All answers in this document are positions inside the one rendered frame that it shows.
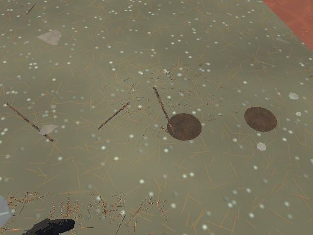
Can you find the robot left hand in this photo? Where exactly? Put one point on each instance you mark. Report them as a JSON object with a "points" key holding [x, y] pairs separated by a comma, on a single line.
{"points": [[51, 227]]}

